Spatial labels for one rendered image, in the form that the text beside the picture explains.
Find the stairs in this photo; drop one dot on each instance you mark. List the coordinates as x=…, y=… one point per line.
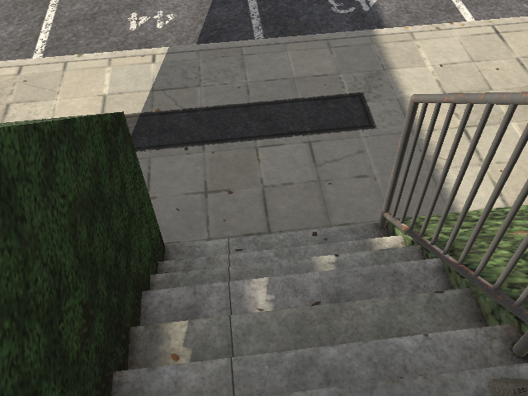
x=342, y=311

